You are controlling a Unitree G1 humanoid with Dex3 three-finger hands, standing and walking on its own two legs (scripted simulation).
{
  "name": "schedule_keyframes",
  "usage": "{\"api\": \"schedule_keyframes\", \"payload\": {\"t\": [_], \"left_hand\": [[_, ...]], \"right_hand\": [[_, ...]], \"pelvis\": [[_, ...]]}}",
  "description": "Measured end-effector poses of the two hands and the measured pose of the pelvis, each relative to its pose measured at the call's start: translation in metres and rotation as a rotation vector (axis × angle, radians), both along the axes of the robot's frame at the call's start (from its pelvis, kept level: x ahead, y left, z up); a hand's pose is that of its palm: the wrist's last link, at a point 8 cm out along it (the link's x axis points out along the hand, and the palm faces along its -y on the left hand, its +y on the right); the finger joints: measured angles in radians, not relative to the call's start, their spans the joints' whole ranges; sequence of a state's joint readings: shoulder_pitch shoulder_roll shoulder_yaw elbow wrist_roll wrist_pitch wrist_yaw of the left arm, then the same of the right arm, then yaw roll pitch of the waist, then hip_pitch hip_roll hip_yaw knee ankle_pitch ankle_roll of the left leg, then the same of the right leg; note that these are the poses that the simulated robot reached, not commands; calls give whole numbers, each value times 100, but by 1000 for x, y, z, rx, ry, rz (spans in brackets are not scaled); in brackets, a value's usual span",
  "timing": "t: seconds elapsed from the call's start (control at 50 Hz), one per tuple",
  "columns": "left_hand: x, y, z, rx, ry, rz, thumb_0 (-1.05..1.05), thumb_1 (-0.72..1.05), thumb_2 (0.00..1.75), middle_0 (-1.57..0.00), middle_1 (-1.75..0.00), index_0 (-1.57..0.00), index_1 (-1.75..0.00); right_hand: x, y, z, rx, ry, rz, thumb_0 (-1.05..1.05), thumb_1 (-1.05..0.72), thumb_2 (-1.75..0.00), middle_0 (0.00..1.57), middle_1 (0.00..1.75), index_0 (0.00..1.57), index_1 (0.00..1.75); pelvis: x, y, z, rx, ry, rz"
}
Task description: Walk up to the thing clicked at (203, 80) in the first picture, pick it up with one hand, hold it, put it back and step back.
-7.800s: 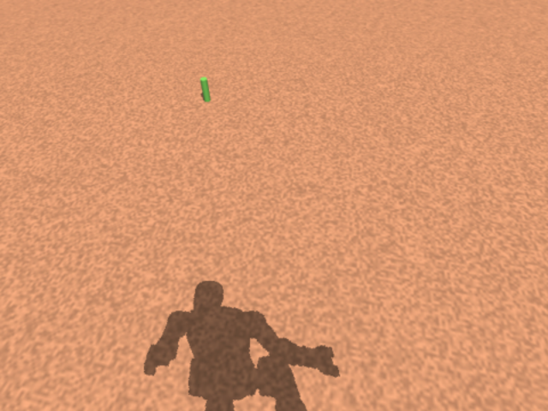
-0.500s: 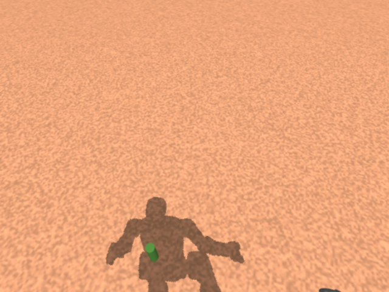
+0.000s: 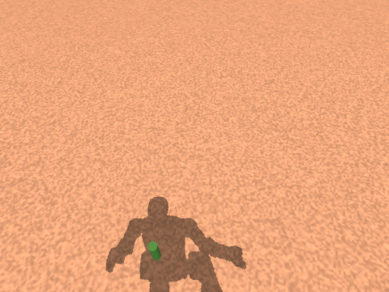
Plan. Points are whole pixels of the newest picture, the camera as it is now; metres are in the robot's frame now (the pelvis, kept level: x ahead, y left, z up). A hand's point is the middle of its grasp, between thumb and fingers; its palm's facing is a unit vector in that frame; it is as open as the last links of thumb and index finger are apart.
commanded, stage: stand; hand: left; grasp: from the side
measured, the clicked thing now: (154, 251) +0.39 +0.20 -0.71
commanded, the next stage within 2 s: go down in 1.22 s
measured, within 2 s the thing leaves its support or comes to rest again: neither
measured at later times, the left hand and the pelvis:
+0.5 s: hand out of the picture +0.08 +0.25 -0.16, palm faces -0.03 -0.94 -0.34, open 7.3 cm; pelvis +0.01 +0.00 +0.00, yaw +0 degrees
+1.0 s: hand out of the picture +0.09 +0.25 -0.16, palm faces -0.02 -0.94 -0.34, open 7.3 cm; pelvis +0.02 +0.00 +0.00, yaw +1 degrees
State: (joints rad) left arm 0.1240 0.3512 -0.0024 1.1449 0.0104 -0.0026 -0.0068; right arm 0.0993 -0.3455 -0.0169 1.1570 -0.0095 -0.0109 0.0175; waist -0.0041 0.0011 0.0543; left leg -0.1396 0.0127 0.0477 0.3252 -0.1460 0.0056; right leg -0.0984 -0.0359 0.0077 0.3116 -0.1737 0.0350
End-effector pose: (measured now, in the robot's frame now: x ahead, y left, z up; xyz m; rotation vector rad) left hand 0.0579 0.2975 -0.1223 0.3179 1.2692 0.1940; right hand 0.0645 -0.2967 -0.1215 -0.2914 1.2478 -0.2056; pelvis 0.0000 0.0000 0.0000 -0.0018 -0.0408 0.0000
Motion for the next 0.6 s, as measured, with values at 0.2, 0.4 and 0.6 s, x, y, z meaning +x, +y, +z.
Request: {"api": "schedule_keyframes", "payload": {"t": [0.2,0.4,0.6], "left_hand": [[7,-1,1,2,-14,-7,0,91,89,-20,-30,-20,-30],[14,-2,0,1,-8,-6,0,91,89,-20,-30,-20,-30],[24,-3,1,3,-21,-5,0,91,89,-20,-30,-20,-30]], "right_hand": [[8,0,0,2,-11,8,0,-90,-90,20,30,20,30],[16,-2,1,-6,0,15,0,-90,-90,20,30,20,30],[27,-1,1,-3,-13,20,0,-90,-90,20,30,20,30]], "pelvis": [[3,-1,0,-1,4,5],[11,-2,0,-1,12,7],[17,-3,0,0,13,9]]}}
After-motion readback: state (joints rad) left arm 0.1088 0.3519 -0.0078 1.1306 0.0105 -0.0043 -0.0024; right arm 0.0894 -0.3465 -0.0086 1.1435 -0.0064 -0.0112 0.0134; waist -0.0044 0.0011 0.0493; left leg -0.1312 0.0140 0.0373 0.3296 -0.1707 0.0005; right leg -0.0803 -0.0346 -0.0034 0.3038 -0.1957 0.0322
